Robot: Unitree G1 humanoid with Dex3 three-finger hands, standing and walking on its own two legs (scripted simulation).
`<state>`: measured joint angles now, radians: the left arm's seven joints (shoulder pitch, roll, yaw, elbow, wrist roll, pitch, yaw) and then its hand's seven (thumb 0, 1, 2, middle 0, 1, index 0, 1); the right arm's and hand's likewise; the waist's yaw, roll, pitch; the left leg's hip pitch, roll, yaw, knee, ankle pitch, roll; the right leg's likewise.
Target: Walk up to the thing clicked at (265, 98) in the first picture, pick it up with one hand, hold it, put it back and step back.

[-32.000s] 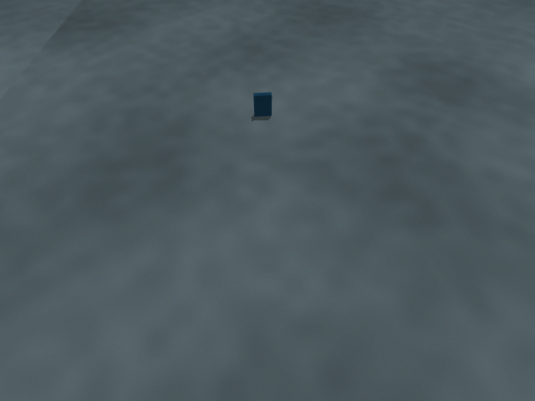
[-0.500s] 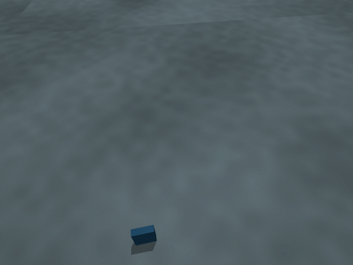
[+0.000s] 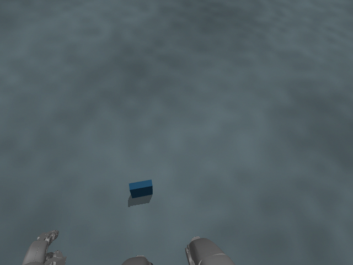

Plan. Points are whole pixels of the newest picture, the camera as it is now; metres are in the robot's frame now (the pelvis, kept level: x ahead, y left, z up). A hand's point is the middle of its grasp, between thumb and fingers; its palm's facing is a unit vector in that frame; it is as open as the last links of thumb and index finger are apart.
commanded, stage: step back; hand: left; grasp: from the side
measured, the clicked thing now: (141, 189) +0.48 +0.11 -0.69
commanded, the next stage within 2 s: none
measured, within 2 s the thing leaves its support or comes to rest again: neither
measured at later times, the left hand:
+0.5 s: hand out of the picture -0.01 +0.25 -0.14, palm faces -0.07 -0.92 -0.40, open 7.4 cm
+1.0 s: hand out of the picture -0.14 +0.27 -0.16, palm faces -0.08 -0.91 -0.40, open 7.4 cm
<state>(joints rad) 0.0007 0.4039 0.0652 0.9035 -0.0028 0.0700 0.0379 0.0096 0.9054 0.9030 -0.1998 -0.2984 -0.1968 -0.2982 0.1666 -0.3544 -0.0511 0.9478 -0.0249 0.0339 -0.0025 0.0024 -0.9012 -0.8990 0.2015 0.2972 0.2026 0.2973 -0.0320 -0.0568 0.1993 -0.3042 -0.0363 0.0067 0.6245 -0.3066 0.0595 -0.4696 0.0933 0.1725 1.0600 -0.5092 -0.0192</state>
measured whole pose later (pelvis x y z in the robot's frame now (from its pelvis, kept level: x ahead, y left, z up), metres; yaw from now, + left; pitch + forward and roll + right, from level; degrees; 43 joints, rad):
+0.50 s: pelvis -0.11 +0.00 +0.00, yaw -5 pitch -2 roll +1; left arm 0.20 0.35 0.07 0.85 0.03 0.05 0.00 0.01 0.90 0.90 -0.20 -0.30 -0.20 -0.30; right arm 0.14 -0.40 -0.05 0.89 0.00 0.04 -0.01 0.00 -0.90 -0.90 0.20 0.30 0.20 0.30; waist 0.02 0.02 0.14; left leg -0.49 -0.11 -0.09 1.09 -0.47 0.00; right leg -0.28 0.00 0.04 0.62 -0.30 -0.01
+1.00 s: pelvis -0.26 +0.00 -0.01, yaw -6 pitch -2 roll -1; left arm 0.18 0.41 0.10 0.81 0.01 0.07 0.00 0.01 0.90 0.90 -0.20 -0.30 -0.20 -0.30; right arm 0.12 -0.38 -0.04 0.79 -0.03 0.01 -0.02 0.00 -0.90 -0.90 0.21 0.30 0.21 0.30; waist 0.00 -0.02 0.17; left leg -0.43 0.06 0.01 0.67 -0.21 0.00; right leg -0.31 0.02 0.09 0.86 -0.47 0.02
